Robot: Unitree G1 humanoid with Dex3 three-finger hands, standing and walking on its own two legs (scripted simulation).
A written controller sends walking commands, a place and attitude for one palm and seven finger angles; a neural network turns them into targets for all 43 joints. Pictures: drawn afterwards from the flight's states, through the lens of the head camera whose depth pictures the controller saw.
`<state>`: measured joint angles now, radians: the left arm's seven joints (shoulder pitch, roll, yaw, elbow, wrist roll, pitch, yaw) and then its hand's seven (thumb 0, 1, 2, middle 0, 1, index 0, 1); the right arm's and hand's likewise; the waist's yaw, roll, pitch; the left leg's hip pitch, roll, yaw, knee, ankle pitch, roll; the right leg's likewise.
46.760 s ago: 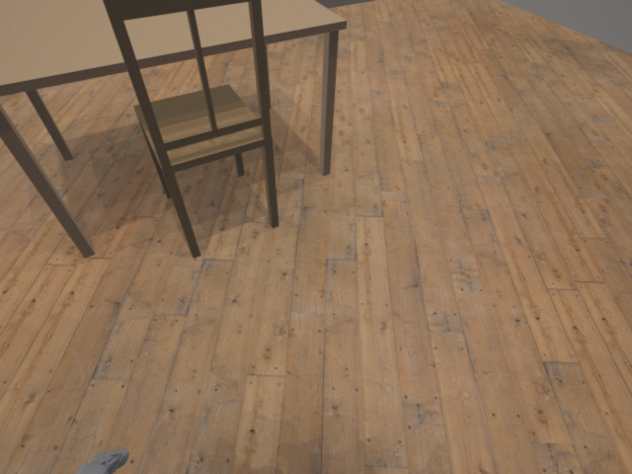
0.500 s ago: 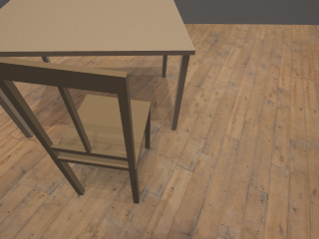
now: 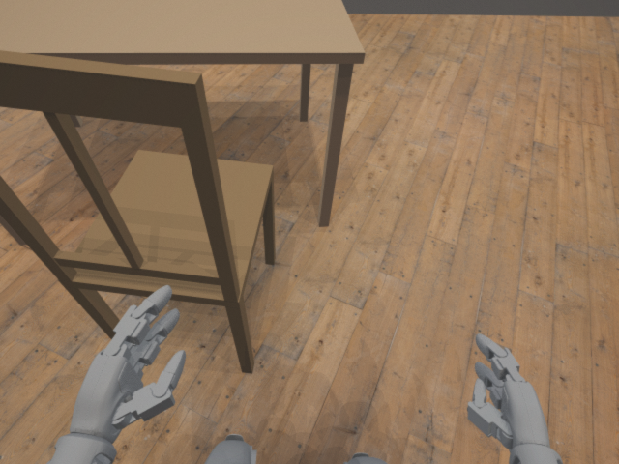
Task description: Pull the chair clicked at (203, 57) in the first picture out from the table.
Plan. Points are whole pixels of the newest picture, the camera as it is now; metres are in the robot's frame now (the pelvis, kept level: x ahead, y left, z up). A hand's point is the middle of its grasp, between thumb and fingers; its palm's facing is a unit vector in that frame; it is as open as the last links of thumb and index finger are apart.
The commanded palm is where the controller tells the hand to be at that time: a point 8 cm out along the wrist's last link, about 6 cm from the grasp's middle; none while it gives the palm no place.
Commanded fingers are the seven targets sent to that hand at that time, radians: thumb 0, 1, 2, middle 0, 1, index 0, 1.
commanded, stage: raise the hand toward the chair's back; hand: left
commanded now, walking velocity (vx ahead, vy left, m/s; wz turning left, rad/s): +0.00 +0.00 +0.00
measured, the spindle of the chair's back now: (105, 203) +0.48 +0.34 +0.02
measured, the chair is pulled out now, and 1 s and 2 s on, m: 0.31 0.31 0.31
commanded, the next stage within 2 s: aim the fingers beside a spindle in 1.74 s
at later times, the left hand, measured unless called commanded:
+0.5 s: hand (127, 405) +0.19 +0.21 +0.01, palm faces -0.03 -1.00 -0.05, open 13.1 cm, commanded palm +0.16 +0.26 +0.02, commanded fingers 0.00 -0.13 0.46 -0.10 -0.14 -0.10 -0.14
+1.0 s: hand (114, 393) +0.20 +0.23 +0.02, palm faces -0.04 -1.00 -0.07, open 16.7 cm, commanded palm +0.18 +0.28 +0.03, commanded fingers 0.00 -0.50 0.30 -0.06 -0.08 -0.06 -0.08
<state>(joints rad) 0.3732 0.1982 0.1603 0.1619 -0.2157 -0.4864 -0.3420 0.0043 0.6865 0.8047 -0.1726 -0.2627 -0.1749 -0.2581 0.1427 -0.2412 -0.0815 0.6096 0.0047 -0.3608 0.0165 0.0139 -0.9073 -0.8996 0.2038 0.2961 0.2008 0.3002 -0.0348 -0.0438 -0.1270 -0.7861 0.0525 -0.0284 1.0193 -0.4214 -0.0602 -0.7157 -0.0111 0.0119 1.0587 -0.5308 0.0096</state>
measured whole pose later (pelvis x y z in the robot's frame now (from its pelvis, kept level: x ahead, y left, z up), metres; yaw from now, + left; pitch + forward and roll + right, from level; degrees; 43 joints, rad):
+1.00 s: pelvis -0.02 +0.03 -0.03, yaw +1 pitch +13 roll -4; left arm 0.37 0.29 0.20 -0.09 -0.27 -0.28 -0.32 -0.01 -0.45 0.33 -0.06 -0.09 -0.07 -0.08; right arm 0.17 -0.20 0.03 0.56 0.02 -0.29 -0.07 0.02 -0.90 -0.90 0.21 0.30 0.20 0.30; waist 0.00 0.04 -0.11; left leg -0.99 0.04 -0.10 1.23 -0.48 -0.03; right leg -0.85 -0.01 -0.04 1.18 -0.56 0.04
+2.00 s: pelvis -0.02 +0.01 -0.03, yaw +1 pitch +14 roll -3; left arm 0.22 0.29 0.23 0.07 -0.31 -0.30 -0.39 -0.01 -0.50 0.30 -0.06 -0.08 -0.06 -0.08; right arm 0.20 -0.24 0.01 0.59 0.02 -0.30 -0.08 0.02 -0.90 -0.90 0.21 0.30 0.20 0.30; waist 0.00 0.05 -0.11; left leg -0.99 0.06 -0.09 1.22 -0.48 -0.05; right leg -0.88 0.01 -0.03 1.21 -0.58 0.01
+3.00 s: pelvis +0.00 +0.01 -0.06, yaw +0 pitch +19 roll -2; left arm 0.06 0.21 0.11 0.17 -0.19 -0.33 -0.24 -0.01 -0.50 0.30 -0.06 -0.08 -0.06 -0.08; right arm 0.18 -0.24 0.00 0.58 -0.01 -0.22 -0.04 0.02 -0.90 -0.90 0.21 0.30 0.20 0.30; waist -0.02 0.04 -0.15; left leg -1.12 0.05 -0.07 1.32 -0.53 -0.05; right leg -1.02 0.00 -0.01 1.32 -0.64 0.02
